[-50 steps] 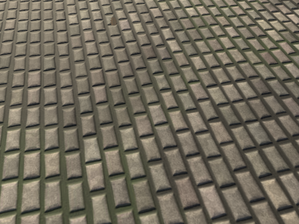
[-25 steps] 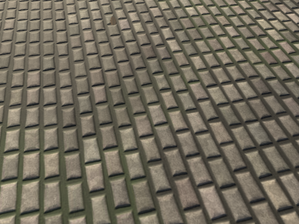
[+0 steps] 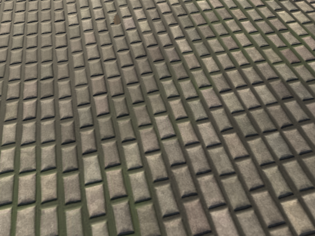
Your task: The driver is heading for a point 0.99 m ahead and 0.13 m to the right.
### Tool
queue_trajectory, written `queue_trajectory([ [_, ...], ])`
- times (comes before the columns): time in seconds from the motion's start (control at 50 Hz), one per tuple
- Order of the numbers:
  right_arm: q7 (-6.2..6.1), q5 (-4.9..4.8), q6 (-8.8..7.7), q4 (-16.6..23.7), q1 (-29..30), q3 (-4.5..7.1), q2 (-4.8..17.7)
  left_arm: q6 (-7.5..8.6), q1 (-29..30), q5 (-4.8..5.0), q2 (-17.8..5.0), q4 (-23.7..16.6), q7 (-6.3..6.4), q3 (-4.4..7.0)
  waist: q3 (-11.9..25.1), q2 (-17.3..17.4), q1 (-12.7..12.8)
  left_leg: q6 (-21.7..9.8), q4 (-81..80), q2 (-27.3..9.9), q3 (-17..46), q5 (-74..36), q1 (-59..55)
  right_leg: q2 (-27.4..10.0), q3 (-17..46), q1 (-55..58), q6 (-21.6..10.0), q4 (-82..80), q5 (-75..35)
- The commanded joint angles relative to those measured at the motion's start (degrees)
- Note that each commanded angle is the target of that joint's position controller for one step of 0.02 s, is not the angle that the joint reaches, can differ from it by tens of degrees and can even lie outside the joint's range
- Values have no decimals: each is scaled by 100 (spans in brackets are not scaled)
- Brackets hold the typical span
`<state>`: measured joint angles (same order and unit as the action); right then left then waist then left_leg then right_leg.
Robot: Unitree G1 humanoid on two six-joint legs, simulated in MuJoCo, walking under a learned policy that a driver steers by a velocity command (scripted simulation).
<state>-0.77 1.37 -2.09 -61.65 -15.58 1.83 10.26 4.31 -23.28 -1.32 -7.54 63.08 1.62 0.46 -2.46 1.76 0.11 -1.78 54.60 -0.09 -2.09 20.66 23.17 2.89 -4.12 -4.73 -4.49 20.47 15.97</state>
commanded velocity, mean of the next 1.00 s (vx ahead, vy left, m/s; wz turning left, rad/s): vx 0.03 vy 0.00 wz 0.00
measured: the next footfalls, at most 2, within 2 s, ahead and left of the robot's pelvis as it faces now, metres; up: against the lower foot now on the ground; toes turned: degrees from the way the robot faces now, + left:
left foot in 0.20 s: +0.15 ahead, +0.09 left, +0.00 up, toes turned +2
right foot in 0.32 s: +0.02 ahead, -0.07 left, +0.00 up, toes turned -4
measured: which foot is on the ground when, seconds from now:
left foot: up 0.00-0.18, down 0.20-1.00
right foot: down 0.00-0.24, up 0.26-0.30, down 0.32-1.00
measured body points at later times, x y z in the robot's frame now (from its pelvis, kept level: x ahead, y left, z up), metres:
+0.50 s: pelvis +0.09 +0.01 -0.01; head +0.10 +0.00 +0.44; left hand +0.04 +0.21 -0.17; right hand +0.08 -0.21 -0.17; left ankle +0.11 +0.09 -0.74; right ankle -0.02 -0.07 -0.74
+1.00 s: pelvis +0.08 +0.00 -0.01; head +0.09 +0.00 +0.44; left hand +0.01 +0.19 -0.16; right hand +0.05 -0.20 -0.17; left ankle +0.11 +0.09 -0.74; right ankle -0.02 -0.07 -0.74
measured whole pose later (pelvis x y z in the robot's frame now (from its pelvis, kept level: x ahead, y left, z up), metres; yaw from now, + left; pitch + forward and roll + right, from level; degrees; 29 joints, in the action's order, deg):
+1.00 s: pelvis +0.08 +0.00 -0.01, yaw -1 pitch -1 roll +1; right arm -2.6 0.1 -0.1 -67.9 -17.8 -0.4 6.0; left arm 1.2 -24.0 -0.8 -5.1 67.4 3.2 -2.0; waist -1.7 -0.7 -0.3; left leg -2.7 25.3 2.2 -4.5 11.2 12.8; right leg 1.8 -2.8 1.7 -3.4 20.8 21.2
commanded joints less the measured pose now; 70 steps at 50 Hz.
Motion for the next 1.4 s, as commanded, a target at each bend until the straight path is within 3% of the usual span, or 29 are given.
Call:
queue_trajectory([
  [0.02,-18,-77,87,50,-317,-32,16,47,-445,3,-431,-8,87,-65,-31,-738,-172,51,-628,7,-54,-394,243,-1332,611,396,-337,-184,-5707],
  [0.12,-111,-128,133,110,137,-91,54,-60,-635,20,-457,134,152,-132,-5,-968,-13,-96,-1789,162,-268,-756,-383,-1323,568,249,-277,192,-5705],
  [0.16,-130,-116,97,45,16,-106,40,-80,-518,51,-468,149,131,-134,-46,-801,-161,-205,-2465,110,-222,-1320,-956,-1339,614,5,-215,428,-5273],
  [0.18,-146,-92,54,-26,-202,-96,107,-74,-467,62,-516,145,110,-116,23,-630,-288,-265,-2858,-36,-46,-2139,-1527,-1257,590,-229,-89,642,-4910],
  [0.2,-167,-50,-10,-96,-547,-24,429,-50,-580,59,-566,96,93,-93,307,-363,-285,-388,-2692,-521,438,-3822,-2287,-1059,527,-611,34,964,-3820],
  [0.22,-163,-32,-21,-212,-836,-11,534,-114,-1221,137,-280,230,103,-122,754,171,-119,-960,-2347,-1199,1021,-5570,-2882,-759,411,-932,168,1261,-1613],
  [0.24,-151,-54,-3,-217,-826,-74,274,-235,-1267,160,-203,365,139,-106,761,448,-205,-1363,-2497,-1653,1488,-5938,-2722,-462,281,-983,204,1553,383],
  [0.26,-158,-63,22,-182,-578,-126,151,-311,-1068,99,-183,322,154,-77,448,589,-114,-1407,-2818,-1727,1672,-5391,-2231,-376,298,-954,202,1512,1192],
  [0.28,-174,-35,64,-120,-255,-149,128,-350,-943,31,-150,317,147,-64,217,503,15,-1266,-3013,-1578,1606,-4722,-1823,-373,349,-788,210,1197,1246],
  [0.32,-202,-42,143,-67,161,-131,158,-403,-1034,-12,-128,408,110,-65,-76,257,279,-611,-3086,-1007,1105,-3128,-1080,-519,540,-149,182,-50,82],
  [0.34,-192,-106,156,-37,183,-98,161,-384,-893,-27,-188,397,96,-67,-358,-82,154,-369,-3014,-620,683,-2462,-1058,-707,691,-371,157,-120,-376],
  [0.36,-182,-140,148,-81,57,-101,71,-362,-720,5,-193,380,102,-78,-367,-311,46,-304,-2987,-481,558,-2358,-1208,-821,754,-397,119,-89,-928],
  [0.42,-188,-158,97,-231,-198,-93,74,-326,-593,38,-225,352,154,-97,-37,-297,13,-361,-2895,-487,574,-2943,-1553,-930,683,-17,139,-26,-1947],
  [0.46,-192,-137,87,-287,-280,-104,52,-322,-581,57,-269,366,171,-92,37,-350,11,-360,-2883,-513,570,-3031,-1627,-924,643,80,149,-48,-2049],
  [0.76,-205,-117,174,-550,-590,-157,-38,-336,-566,58,-188,439,178,-171,-303,-306,-44,-254,-3082,-494,567,-2381,-1511,-966,667,-151,116,-279,-1626],
  [1.3,-179,-131,176,-679,-806,-235,-149,-279,-923,58,-34,463,160,-232,-447,-300,-53,-184,-3186,-511,561,-1904,-1347,-949,727,-387,92,-414,-1218],
  [1.32,-175,-128,181,-687,-819,-241,-171,-277,-993,48,-24,476,156,-232,-359,-296,-23,-191,-3187,-457,533,-1551,-1356,-913,737,-350,58,-502,-725],
  [1.36,-148,-112,202,-592,-648,-202,-95,-293,-1137,22,-202,484,146,-145,-550,-464,71,-225,-2802,-185,309,-510,-984,-910,958,-439,-166,-723,851],
  [1.4,-69,-20,188,-369,-317,-164,-94,-310,-1227,40,-482,444,124,-16,-1137,-922,219,-220,-1956,153,-228,343,93,-1468,1749,-431,-616,-1226,2394],
])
